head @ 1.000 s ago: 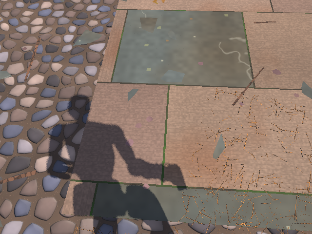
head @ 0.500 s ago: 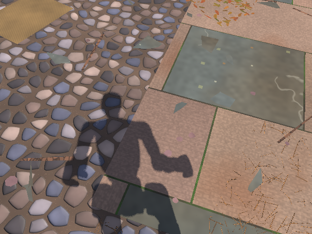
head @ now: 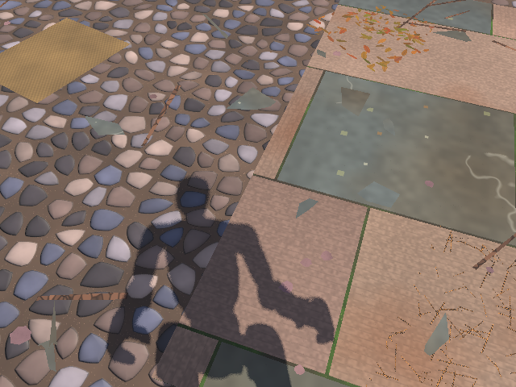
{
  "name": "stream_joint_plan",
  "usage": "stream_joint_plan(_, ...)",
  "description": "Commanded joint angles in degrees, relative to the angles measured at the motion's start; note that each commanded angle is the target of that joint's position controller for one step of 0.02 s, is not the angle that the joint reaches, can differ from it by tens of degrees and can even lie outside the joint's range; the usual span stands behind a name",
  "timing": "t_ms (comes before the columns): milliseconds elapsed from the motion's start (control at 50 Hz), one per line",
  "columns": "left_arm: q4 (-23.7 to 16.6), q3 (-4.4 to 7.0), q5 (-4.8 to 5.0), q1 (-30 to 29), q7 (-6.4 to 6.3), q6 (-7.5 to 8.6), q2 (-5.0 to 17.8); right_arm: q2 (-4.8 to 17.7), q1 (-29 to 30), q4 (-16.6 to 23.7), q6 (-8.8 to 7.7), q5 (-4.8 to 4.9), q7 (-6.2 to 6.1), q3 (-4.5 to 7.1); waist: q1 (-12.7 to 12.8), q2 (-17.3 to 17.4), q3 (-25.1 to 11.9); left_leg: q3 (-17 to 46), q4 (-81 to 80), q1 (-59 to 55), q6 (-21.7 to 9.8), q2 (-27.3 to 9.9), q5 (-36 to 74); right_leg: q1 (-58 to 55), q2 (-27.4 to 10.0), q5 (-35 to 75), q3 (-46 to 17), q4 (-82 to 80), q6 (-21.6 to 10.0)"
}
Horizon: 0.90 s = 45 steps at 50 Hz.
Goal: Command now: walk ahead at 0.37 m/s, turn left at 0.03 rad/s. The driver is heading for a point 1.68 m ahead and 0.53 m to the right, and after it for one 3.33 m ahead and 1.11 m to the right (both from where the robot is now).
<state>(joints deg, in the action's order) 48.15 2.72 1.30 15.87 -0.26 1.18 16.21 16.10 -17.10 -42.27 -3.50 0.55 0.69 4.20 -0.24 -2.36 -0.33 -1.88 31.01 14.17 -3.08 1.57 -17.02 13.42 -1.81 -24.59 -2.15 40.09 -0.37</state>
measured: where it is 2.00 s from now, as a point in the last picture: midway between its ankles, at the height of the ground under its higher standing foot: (265, 252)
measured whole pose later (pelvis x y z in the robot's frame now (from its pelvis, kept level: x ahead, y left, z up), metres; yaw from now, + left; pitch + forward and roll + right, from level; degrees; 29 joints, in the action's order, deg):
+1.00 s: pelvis +0.54 +0.00 -0.01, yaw -1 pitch +2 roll -1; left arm 53.0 2.8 0.6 21.6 0.1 2.5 17.3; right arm 14.5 -2.3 -39.5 -5.6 0.1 1.8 1.5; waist 4.2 -0.1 2.1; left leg -1.9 31.1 28.3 -3.1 -1.0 -5.0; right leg 2.6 0.6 -27.9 -0.6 35.2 -1.4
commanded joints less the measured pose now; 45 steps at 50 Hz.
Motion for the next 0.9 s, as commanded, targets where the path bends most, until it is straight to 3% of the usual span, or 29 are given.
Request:
stream_joint_plan(20, -8.7, 1.41, 1.54, -9.9, 0.42, 3.59, 6.8, 8.7, -10.1, 1.1, -1.85, -0.47, -0.10, 1.94, -4.5, 11.8, 3.9, 39.7, -20.7, -21.2, -14.5, -22.9, -17.4, 36.3, -0.5, -4.8, -3.0, 25.1, -2.2)
stream_joint_plan(40, -7.7, 1.30, 1.55, -9.4, 0.79, 4.03, 6.3, 7.1, -8.3, 1.7, -2.24, -0.67, -0.20, 1.42, -3.7, 9.2, 4.6, 34.0, -20.9, -20.8, -12.4, -20.3, -15.3, 37.2, -2.3, 0.8, -2.9, 25.6, -3.4)
stream_joint_plan(60, -7.2, 1.33, 0.77, -9.4, 1.06, 4.40, 5.8, 6.9, -6.9, 1.9, -2.27, -0.67, -0.21, 1.16, -3.1, 7.2, 4.9, 29.3, -21.4, -20.3, -10.7, -18.4, -9.5, 37.3, -3.5, 5.3, -2.4, 23.8, -3.7)
stream_joint_plan(100, -6.8, 1.41, -0.05, -10.2, 1.89, 4.43, 5.0, 5.6, -6.6, 1.7, -1.88, -0.74, -0.34, 0.49, -2.4, 7.1, 4.5, 21.3, -22.5, -18.5, -8.3, -15.3, 3.9, 34.1, -4.7, 11.5, -1.2, 19.4, -3.0)
stream_joint_plan(180, -8.4, 0.33, -0.57, -15.0, 2.64, 3.87, 2.0, 6.2, -8.8, 0.4, -1.27, -0.20, -0.97, 0.42, -3.3, 6.3, 4.5, 11.8, -23.6, -15.8, -8.1, -12.5, 17.9, 30.9, -3.2, 19.9, 2.2, 7.5, 0.4)
stream_joint_plan(220, -9.8, -0.24, -0.37, -18.9, 2.94, 4.04, 1.1, 7.0, -9.7, -0.4, -1.03, -0.28, -1.38, 0.53, -4.4, 7.0, 5.5, 8.9, -24.3, -12.9, -7.6, -11.6, 18.0, 27.0, -1.9, 25.3, 3.3, -0.2, 1.1)
stream_joint_plan(280, -11.4, -0.38, 0.07, -23.0, 3.52, 4.29, 1.6, 7.8, -11.6, -2.0, -0.96, 0.02, -1.51, 0.68, -5.2, 7.5, 7.3, 8.0, -25.1, -11.5, -7.7, -12.9, 16.7, 22.8, -0.4, 29.1, 3.9, -6.5, 0.7)
stream_joint_plan(320, -12.3, -0.19, 0.21, -24.1, 3.92, 4.53, 2.6, 7.9, -11.6, -3.0, -0.79, 0.48, -1.53, 0.84, -4.3, 7.7, 8.1, 7.9, -23.9, -14.7, -7.1, -14.7, 19.6, 22.9, -0.3, 28.0, 3.1, -9.0, -0.9)
stream_joint_plan(360, -12.3, 0.34, 0.02, -22.7, 4.16, 4.80, 4.1, 8.6, -10.8, -3.5, -0.35, 0.61, -1.67, 1.15, -2.4, 8.0, 6.4, 7.2, -20.1, -18.6, -5.9, -15.8, 29.5, 20.4, 0.6, 24.9, 3.3, -10.6, -2.9)
stream_joint_plan(380, -11.7, 0.92, -0.17, -20.1, 3.96, 4.77, 5.3, 9.4, -10.3, -3.6, -0.07, 0.43, -1.79, 1.40, -0.7, 9.1, 3.8, 6.6, -16.2, -20.0, -5.2, -15.7, 39.8, 16.2, 2.1, 22.8, 4.5, -10.4, -3.9)
stream_joint_plan(400, -10.1, 1.91, -0.28, -14.0, 3.51, 4.60, 7.0, 9.9, -9.4, -3.6, 0.41, 0.21, -1.92, 1.51, 2.7, 9.9, -0.6, 5.3, -8.7, -20.1, -4.3, -14.6, 50.5, 8.1, 4.0, 21.9, 6.0, -10.5, -5.4)
stream_joint_plan(420, -7.4, 3.10, -0.25, -4.4, 2.81, 4.26, 9.2, 9.2, -8.9, -3.4, 0.81, -0.07, -2.11, 1.15, 7.3, 9.4, -6.7, 3.5, 2.8, -15.1, -2.5, -12.2, 53.0, -5.7, 4.0, 23.0, 6.0, -10.2, -7.2)
stream_joint_plan(440, -5.5, 3.99, -0.92, 6.1, 1.93, 3.83, 13.3, 6.8, -10.1, -1.9, 0.80, -1.37, -2.35, 0.09, 10.0, 1.7, -15.6, 2.4, 21.7, -0.8, -0.7, -8.8, 32.3, -25.0, -8.2, 21.9, -8.3, -7.8, -10.9)
stream_joint_plan(460, -4.2, 4.13, -1.13, 8.0, 2.66, 3.97, 15.1, -1.6, -18.9, -2.3, -0.22, -0.35, -1.46, -2.10, 4.2, -14.5, -24.5, 6.9, 40.6, 19.0, 2.5, 2.6, -14.9, -40.4, -20.6, 2.9, -38.7, -17.1, -20.0)
stream_joint_plan(480, -4.3, 2.82, -0.39, 5.8, 2.53, 4.05, 9.5, 5.3, -12.8, -2.5, -1.38, 1.25, -1.22, -0.68, 6.8, -8.6, -18.9, 12.1, 45.9, 25.1, 1.5, 0.0, -15.0, -35.8, -18.4, -4.7, -41.3, -23.7, -17.1)
stream_joint_plan(500, -4.7, 2.22, -0.37, 1.2, 2.22, 4.05, 7.7, 7.9, -6.0, -0.4, -2.03, 2.48, -1.03, 0.15, 6.0, -5.5, -9.2, 9.6, 45.6, 28.2, 0.9, -2.9, -9.7, -27.0, -16.9, -1.5, -31.6, -24.8, -14.8)
stream_joint_plan(520, -5.2, 1.97, -0.76, -2.6, 2.14, 4.14, 7.2, 7.5, -2.8, 0.3, -2.49, 1.91, -1.38, -0.05, 3.9, 0.3, -4.8, 8.0, 42.7, 25.7, 0.7, -5.9, -4.2, -17.8, -15.1, 6.3, -25.3, -26.0, -13.7)
stream_joint_plan(540, -5.4, 1.76, -1.48, -4.8, 2.26, 4.37, 6.0, 7.2, -1.6, 0.2, -2.49, 0.77, -1.59, 0.26, 2.1, 1.4, -2.1, 7.5, 39.8, 23.3, 0.9, -7.7, -1.2, -11.0, -12.9, 12.8, -20.3, -27.2, -13.4)
stream_joint_plan(560, -5.3, 1.48, -2.29, -5.8, 2.31, 4.72, 5.1, 6.4, -3.2, -0.1, -1.99, 0.52, -1.50, 0.30, 0.0, -0.4, -2.3, 8.1, 38.4, 19.6, 0.9, -9.2, 1.0, -7.1, -11.4, 15.8, -17.2, -28.7, -13.2)
stream_joint_plan(620, -3.8, 1.50, -1.40, -5.5, 2.35, 5.67, 5.0, 4.0, -3.7, -0.5, -0.38, 0.22, -1.67, -0.09, -1.6, -1.4, -0.3, 7.0, 33.6, 18.5, 2.3, -10.6, 2.5, -1.4, -10.0, 19.2, -11.4, -32.7, -14.5)
stream_joint_plan(680, -2.4, 1.88, -1.21, -3.0, 1.57, 5.60, 7.0, 3.9, 3.3, 1.9, -0.33, -0.57, -1.78, -0.39, 0.0, -0.1, 2.8, 6.2, 24.4, 23.8, 4.1, -11.3, 10.6, -1.5, -9.4, 22.6, -7.8, -34.6, -14.6)
stream_joint_plan(780, -0.4, 2.00, -0.34, 2.5, 0.87, 4.62, 9.1, 2.1, 13.8, 4.2, -1.65, -0.10, -0.49, -1.52, 4.2, 0.7, 3.9, 2.8, 5.8, 20.6, 4.1, -8.1, 23.9, -4.6, -7.4, 24.9, -2.2, -34.0, -11.7)
stream_joint_plan(840, 1.4, 2.01, -0.08, 5.9, 0.79, 3.58, 9.5, 2.6, 18.5, 6.1, -2.06, 0.46, 0.61, -1.65, 5.7, 0.4, 4.9, 2.9, 1.0, 22.3, 3.2, -7.0, 22.9, -10.9, -9.9, 25.4, -3.0, -31.5, -11.6)
stream_joint_plan(900, 2.3, 2.35, -0.01, 6.6, 0.37, 2.39, 10.3, 4.1, 19.1, 7.1, -2.35, 0.44, 1.57, -1.28, 4.3, -0.8, 4.0, 3.1, -2.0, 21.5, 1.1, -5.8, 16.2, -17.3, -12.7, 31.3, -4.0, -27.2, -10.2)
Next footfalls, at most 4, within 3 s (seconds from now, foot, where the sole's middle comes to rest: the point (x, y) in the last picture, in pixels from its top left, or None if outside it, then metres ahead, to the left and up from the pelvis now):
0.42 right None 0.39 -0.13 -0.77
0.96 left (217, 323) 0.70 0.11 -0.77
1.48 right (302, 255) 0.93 -0.14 -0.77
1.98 left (240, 231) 1.02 0.05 -0.77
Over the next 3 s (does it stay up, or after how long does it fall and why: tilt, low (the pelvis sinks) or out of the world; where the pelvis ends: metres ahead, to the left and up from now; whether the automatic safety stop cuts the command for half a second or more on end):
stays up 0.89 -0.09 0.01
